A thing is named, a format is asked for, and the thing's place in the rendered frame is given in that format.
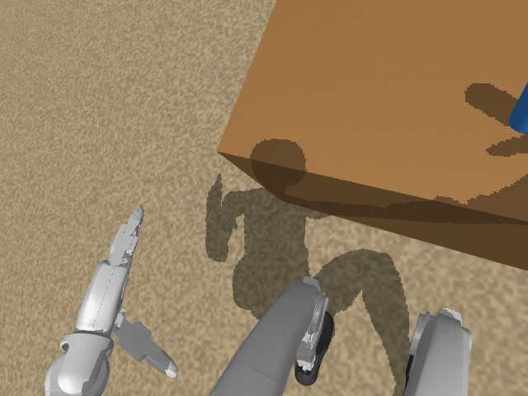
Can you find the left robot arm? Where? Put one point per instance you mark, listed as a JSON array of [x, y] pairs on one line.
[[83, 369]]

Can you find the can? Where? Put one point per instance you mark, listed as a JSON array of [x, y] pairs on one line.
[[519, 117]]

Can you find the left robot hand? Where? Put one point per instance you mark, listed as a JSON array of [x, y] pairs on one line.
[[100, 310]]

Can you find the left robot foot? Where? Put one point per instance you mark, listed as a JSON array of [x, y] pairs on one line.
[[306, 377]]

